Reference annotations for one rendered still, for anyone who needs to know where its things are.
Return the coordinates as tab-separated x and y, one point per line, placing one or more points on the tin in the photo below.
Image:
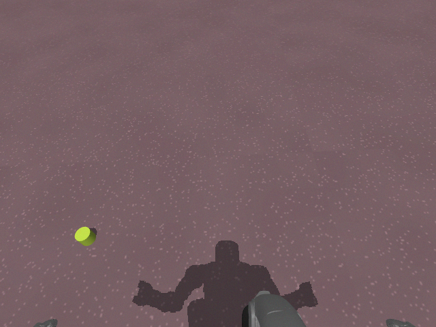
85	236

